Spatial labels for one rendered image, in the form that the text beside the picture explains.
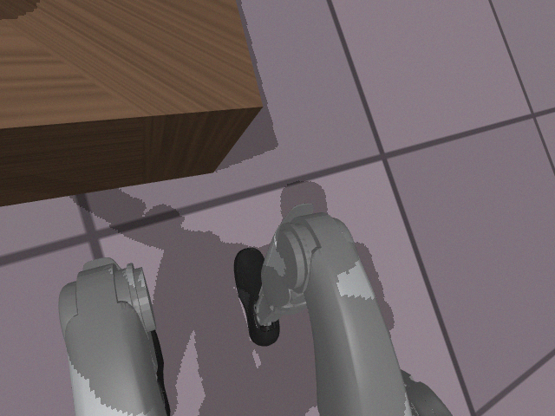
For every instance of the right robot hand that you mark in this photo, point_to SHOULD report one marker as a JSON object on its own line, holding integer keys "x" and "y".
{"x": 422, "y": 400}

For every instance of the right robot foot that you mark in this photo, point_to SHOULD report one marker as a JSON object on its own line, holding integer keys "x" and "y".
{"x": 248, "y": 264}

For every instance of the left robot foot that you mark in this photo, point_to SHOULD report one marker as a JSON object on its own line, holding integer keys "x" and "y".
{"x": 160, "y": 378}

